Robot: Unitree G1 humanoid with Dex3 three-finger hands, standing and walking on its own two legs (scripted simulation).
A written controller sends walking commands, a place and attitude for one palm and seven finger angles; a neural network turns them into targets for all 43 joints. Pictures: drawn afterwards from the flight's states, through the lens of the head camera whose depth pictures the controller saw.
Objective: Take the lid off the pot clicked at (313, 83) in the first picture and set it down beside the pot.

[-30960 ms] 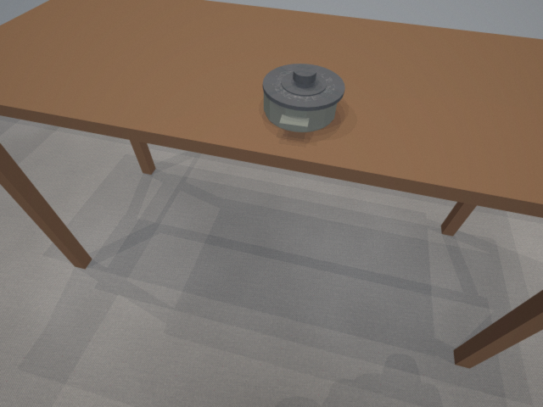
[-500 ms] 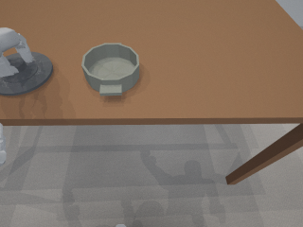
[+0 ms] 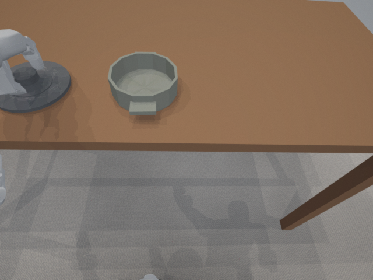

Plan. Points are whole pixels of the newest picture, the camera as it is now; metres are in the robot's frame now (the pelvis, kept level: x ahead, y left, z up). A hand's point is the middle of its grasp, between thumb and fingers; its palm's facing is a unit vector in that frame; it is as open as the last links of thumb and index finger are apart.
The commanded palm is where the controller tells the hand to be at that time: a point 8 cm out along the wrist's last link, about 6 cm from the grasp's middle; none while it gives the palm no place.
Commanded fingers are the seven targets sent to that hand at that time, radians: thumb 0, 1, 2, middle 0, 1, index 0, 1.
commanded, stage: open the fingers wide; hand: left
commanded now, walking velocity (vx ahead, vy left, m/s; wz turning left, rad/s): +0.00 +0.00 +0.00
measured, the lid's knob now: (26, 76) +0.52 +0.33 +0.13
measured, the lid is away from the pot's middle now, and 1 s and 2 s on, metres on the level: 0.25 0.25 0.25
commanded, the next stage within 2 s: raise the empty hand in 0.40 s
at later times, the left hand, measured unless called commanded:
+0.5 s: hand (8, 77) +0.47 +0.32 +0.17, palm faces -0.36 -0.09 -0.93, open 11.0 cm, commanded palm +0.49 +0.31 +0.23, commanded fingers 0.00 -0.16 0.96 -0.53 -0.51 -0.53 -0.51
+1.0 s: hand out of the picture +0.48 +0.32 +0.22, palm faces -0.29 -0.08 -0.95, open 11.0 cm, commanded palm +0.49 +0.30 +0.29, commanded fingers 0.00 -0.16 0.96 -0.53 -0.51 -0.53 -0.51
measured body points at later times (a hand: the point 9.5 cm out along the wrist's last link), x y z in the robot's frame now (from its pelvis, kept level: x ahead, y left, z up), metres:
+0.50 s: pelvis -0.01 +0.01 +0.00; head +0.06 +0.03 +0.44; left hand +0.48 +0.32 +0.22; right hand +0.01 -0.27 -0.11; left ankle +0.04 +0.07 -0.72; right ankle -0.05 -0.15 -0.72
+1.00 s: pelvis +0.00 +0.02 +0.00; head +0.06 +0.04 +0.45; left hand +0.49 +0.32 +0.27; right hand +0.04 -0.25 -0.11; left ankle +0.04 +0.07 -0.72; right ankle -0.05 -0.15 -0.72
